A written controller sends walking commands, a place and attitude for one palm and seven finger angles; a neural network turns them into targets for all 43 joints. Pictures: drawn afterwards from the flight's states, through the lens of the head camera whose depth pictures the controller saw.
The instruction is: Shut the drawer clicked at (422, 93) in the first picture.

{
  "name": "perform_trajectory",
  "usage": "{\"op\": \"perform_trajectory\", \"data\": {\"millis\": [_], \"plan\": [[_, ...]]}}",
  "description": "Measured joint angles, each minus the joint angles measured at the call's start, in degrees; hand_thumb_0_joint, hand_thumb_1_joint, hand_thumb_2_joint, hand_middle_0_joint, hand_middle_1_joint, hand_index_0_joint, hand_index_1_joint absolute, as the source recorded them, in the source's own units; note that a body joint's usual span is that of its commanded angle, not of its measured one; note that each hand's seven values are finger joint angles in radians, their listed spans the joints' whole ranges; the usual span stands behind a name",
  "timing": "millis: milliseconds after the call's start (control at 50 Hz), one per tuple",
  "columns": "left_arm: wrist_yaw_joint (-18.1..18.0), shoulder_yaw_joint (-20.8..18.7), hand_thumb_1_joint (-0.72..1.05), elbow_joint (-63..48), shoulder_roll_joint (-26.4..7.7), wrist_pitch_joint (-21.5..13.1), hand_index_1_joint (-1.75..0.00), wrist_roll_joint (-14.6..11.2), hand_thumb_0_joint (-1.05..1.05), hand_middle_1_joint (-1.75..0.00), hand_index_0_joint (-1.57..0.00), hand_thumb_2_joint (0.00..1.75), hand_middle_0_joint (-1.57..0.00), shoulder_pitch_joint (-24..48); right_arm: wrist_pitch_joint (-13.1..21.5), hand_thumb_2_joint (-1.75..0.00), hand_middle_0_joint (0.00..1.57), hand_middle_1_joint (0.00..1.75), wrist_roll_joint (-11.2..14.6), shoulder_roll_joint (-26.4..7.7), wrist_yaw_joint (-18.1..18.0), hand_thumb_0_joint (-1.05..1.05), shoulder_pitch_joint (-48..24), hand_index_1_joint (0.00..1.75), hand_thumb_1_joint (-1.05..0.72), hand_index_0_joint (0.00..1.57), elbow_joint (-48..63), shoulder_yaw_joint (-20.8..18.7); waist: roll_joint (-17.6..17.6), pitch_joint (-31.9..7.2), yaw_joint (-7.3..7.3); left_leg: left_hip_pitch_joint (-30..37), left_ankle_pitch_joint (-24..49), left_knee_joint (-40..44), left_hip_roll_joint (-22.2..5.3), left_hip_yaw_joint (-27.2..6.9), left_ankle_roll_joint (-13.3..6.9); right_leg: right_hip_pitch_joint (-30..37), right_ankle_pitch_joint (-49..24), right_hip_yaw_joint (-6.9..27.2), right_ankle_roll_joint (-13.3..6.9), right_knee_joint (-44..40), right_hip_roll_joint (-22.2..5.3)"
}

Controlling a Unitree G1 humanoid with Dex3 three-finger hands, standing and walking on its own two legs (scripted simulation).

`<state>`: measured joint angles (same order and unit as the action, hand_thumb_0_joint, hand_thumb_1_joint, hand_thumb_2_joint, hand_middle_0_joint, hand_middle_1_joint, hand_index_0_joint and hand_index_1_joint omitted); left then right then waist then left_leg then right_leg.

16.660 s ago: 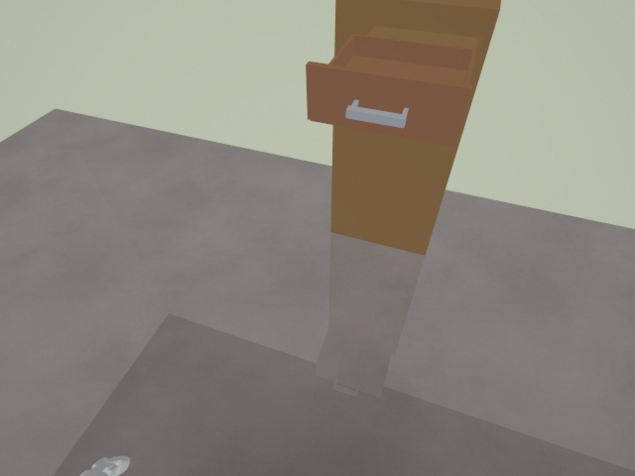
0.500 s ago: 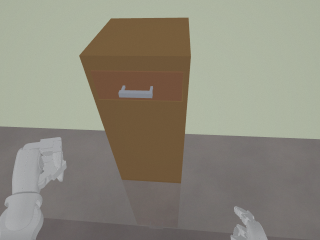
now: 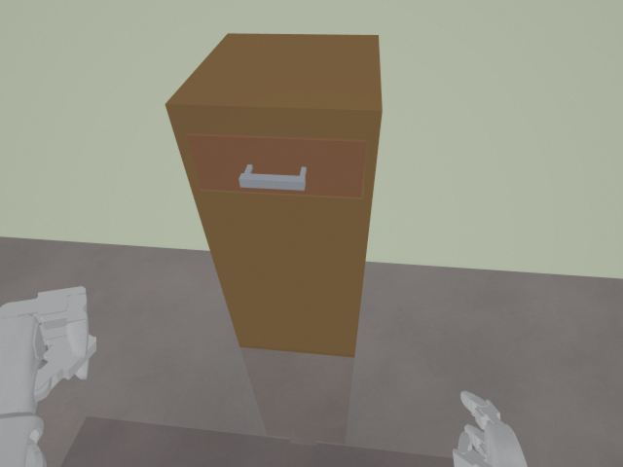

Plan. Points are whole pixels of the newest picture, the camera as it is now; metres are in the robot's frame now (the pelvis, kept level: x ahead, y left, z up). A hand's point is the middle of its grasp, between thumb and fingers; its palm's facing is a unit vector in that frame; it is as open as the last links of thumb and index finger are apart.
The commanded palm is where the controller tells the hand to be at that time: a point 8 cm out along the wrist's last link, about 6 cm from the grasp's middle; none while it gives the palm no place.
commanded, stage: step back with the hand held close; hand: left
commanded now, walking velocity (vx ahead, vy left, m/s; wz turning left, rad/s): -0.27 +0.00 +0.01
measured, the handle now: (274, 175) +0.66 +0.16 +0.02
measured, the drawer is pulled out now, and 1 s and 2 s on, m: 0.00 0.00 0.00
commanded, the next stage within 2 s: stop stepping back and stand still in 1.14 s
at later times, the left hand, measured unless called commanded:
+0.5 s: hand (51, 379) +0.14 +0.26 +0.16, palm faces +0.32 -0.80 -0.51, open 3.2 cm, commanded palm +0.09 +0.30 +0.17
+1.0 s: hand out of the picture +0.05 +0.27 +0.17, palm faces +0.40 -0.76 -0.51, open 3.2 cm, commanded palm -0.02 +0.30 +0.17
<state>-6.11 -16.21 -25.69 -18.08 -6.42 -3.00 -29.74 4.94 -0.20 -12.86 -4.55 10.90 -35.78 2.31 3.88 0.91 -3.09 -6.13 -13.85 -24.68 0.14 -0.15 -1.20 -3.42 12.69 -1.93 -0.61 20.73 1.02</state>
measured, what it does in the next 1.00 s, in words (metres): walks backwards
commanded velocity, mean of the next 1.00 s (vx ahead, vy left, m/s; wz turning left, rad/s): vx -0.31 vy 0.00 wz -0.01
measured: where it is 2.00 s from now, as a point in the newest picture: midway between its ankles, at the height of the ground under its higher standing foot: outside the picture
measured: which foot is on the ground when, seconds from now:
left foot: down 0.00-1.00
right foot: down 0.00-0.80, up 0.82-1.00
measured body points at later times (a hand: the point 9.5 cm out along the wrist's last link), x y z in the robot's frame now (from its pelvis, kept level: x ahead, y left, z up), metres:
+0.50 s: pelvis -0.05 +0.02 -0.01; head -0.03 +0.01 +0.44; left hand +0.12 +0.30 +0.18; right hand +0.14 -0.23 -0.08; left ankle +0.00 +0.10 -0.74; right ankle -0.01 -0.11 -0.74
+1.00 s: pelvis -0.13 +0.01 -0.01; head -0.11 +0.04 +0.43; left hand +0.02 +0.31 +0.19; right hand +0.03 -0.22 -0.10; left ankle +0.00 +0.11 -0.74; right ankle -0.25 -0.12 -0.72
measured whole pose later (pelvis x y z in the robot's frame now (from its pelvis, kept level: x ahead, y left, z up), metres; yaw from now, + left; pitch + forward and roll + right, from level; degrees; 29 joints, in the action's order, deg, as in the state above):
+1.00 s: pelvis -0.13 +0.01 -0.01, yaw +4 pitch +5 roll -4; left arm -8.4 -26.0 -35.0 -26.0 -17.0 -1.3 -36.7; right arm 4.9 -0.5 -10.3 -3.6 14.7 -34.2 -0.8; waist 1.3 -2.7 2.0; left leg -30.9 -1.5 -27.1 -1.6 -0.7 -2.9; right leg -10.9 24.7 0.0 0.1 37.2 4.8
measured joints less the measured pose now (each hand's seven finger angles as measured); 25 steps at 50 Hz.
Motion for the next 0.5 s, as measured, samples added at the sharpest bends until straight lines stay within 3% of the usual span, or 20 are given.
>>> {"op": "perform_trajectory", "data": {"millis": [100,200,340,500], "plan": [[0.2,-2.7,0.89,-1.0,-1.5,-2.8,-1.6,0.2,0.01,-1.6,-1.41,0.9,-1.4,-2.1,-3.2,-0.9,0.2,0.3,-0.2,-0.5,0.8,0.01,-0.9,0.3,-0.9,0.21,1.5,-1.1,0.3,-0.3,2.22,-3.5,0.4,-0.2,0.0,0.1,-0.3,-3.1,-1.0,0.1,0.4,-0.8,0.0],[0.5,-2.7,0.89,-2.0,-2.7,-3.4,-1.6,-0.2,0.01,-1.6,-1.41,0.9,-1.4,-4.6,-5.9,-0.9,0.2,0.3,0.5,-1.3,0.8,0.01,-1.2,0.3,-0.9,0.21,2.6,-2.9,-0.1,0.7,3.21,-5.9,1.6,0.7,1.0,0.6,-0.8,-6.5,-1.3,0.6,1.1,0.3,-1.0],[0.1,-4.0,0.89,-5.0,-5.2,-3.4,-1.6,-0.5,0.01,-1.6,-1.4,0.9,-1.4,-7.4,-7.7,-0.9,0.2,0.3,1.2,-0.8,0.3,0.01,-1.0,0.3,-0.9,0.2,3.9,-3.7,-1.8,1.0,3.24,-8.5,2.3,-0.4,1.6,1.2,-1.3,-9.9,-1.3,1.1,1.6,3.1,-1.8],[-0.5,-5.0,0.89,-6.4,-5.3,-4.6,-1.6,0.4,0.01,-1.6,-1.4,0.9,-1.4,-6.8,-6.5,-0.9,0.2,0.3,1.2,-0.1,0.0,0.01,-1.7,0.3,-0.9,0.2,5.2,-3.1,-2.5,0.3,2.91,-11.3,3.3,-3.1,1.7,1.3,-1.6,-12.8,-2.0,1.1,1.7,6.2,-1.9]]}}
